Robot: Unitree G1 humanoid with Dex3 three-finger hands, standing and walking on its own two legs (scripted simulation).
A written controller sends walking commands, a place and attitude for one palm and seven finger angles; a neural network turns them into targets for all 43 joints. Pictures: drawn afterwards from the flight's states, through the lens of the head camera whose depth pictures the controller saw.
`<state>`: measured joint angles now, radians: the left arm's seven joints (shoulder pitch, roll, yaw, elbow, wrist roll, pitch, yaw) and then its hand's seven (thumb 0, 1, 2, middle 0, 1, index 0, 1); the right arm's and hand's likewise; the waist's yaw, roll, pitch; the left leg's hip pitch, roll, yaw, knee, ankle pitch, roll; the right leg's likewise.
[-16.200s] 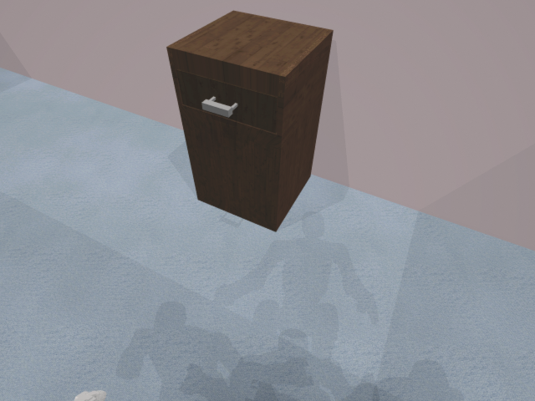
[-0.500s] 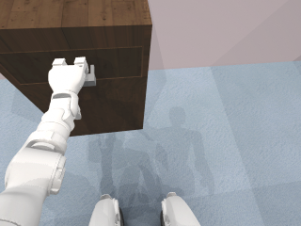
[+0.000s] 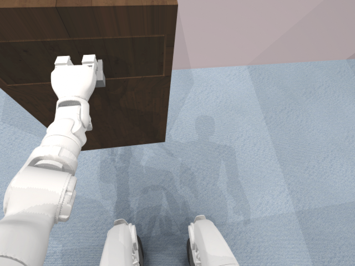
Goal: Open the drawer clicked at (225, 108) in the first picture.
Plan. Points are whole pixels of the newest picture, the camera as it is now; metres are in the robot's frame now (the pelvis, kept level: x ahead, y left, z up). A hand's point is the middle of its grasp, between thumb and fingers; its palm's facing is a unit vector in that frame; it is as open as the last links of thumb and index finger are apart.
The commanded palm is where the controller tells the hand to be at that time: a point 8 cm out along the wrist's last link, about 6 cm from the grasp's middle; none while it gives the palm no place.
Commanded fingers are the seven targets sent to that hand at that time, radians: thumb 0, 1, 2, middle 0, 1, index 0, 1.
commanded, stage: lower the fingers behind the handle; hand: left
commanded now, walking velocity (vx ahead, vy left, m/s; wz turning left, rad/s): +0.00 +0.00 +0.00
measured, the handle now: (80, 72) +0.57 +0.18 -0.01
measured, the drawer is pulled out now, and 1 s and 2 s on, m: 0.00 0.00 0.07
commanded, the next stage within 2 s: close the thumb around the handle in 0.36 s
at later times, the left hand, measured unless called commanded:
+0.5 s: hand (83, 95) +0.52 +0.17 -0.03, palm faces -0.05 -0.01 -1.00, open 13.8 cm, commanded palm +0.50 +0.16 +0.02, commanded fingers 0.00 -0.33 0.37 -0.31 -1.22 -0.31 -1.22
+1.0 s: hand (83, 94) +0.52 +0.17 -0.03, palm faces -0.05 -0.01 -1.00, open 6.7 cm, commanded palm +0.50 +0.15 +0.02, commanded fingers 0.00 0.90 0.90 -0.40 -1.35 -0.40 -1.35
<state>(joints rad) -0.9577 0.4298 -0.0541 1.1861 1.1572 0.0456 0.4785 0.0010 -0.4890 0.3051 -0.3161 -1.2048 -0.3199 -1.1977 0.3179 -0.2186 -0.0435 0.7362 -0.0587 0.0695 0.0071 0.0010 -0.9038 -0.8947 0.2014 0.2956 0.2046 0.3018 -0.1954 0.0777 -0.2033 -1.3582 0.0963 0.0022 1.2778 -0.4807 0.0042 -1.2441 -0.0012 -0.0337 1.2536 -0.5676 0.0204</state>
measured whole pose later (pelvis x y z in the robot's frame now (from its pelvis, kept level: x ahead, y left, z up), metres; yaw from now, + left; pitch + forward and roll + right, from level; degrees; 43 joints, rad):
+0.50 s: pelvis +0.00 +0.00 +0.00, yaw +0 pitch +32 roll -3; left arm -0.93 0.42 -0.06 1.16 1.15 0.04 0.47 0.00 -0.49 0.31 -0.30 -1.20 -0.32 -1.20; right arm 0.31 -0.22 -0.05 0.73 -0.05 0.07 0.01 0.00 -0.90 -0.89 0.20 0.30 0.20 0.30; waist -0.19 0.08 -0.20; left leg -1.34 0.10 0.00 1.27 -0.48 0.00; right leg -1.23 0.00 -0.03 1.25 -0.57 0.02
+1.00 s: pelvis +0.00 +0.00 +0.00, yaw +0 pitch +32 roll -3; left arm -0.94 0.43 -0.06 1.16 1.14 0.04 0.46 0.00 0.53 0.75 -0.37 -1.31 -0.39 -1.31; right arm 0.32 -0.22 -0.04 0.73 -0.05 0.08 0.01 0.00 -0.90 -0.89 0.20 0.30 0.20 0.30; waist -0.19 0.08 -0.20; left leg -1.35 0.10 0.00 1.28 -0.48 0.00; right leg -1.24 0.00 -0.03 1.26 -0.57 0.02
